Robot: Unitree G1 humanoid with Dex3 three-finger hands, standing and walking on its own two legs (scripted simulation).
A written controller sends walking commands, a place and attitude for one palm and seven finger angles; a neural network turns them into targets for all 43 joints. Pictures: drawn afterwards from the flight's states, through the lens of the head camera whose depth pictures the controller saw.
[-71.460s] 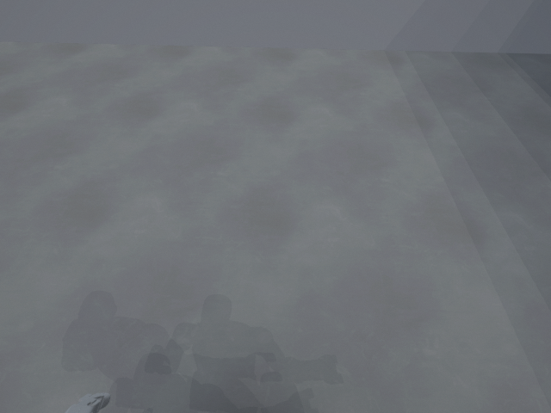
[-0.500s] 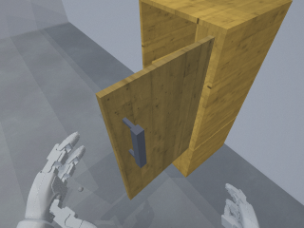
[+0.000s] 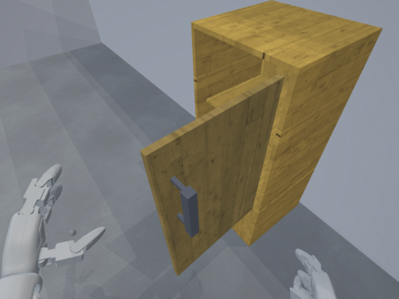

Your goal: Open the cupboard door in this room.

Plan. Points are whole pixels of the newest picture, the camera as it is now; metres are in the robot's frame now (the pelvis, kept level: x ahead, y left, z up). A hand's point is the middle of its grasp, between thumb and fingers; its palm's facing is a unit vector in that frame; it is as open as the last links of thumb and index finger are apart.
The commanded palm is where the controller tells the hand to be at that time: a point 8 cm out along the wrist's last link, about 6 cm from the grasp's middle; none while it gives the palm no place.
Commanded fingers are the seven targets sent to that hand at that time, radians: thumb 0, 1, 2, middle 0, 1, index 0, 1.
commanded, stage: draw the hand back to the body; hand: left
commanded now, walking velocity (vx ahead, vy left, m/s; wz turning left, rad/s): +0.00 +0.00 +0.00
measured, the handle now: (184, 207) +0.30 +0.08 +0.02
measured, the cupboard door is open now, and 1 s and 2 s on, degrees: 94 94 94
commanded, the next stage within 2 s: step back with the hand held close in 0.64 s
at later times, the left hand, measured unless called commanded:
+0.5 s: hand (56, 210) +0.20 +0.25 +0.16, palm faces +0.44 -0.81 -0.38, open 7.6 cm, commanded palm +0.15 +0.29 +0.18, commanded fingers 0.00 0.90 0.90 -0.20 -0.30 -0.20 -0.30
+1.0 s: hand (54, 215) +0.19 +0.25 +0.16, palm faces +0.37 -0.80 -0.48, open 7.4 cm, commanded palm +0.13 +0.29 +0.18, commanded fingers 0.00 0.90 0.90 -0.20 -0.30 -0.20 -0.30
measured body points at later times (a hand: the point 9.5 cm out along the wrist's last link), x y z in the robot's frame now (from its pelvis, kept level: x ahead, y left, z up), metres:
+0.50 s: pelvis +0.00 -0.01 +0.01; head -0.01 -0.03 +0.46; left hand +0.17 +0.29 +0.18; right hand +0.19 -0.23 -0.08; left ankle +0.00 +0.10 -0.73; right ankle -0.01 -0.12 -0.73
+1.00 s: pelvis -0.02 -0.01 +0.01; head -0.01 -0.03 +0.46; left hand +0.16 +0.29 +0.18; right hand +0.16 -0.25 -0.08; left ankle +0.00 +0.10 -0.73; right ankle -0.01 -0.12 -0.73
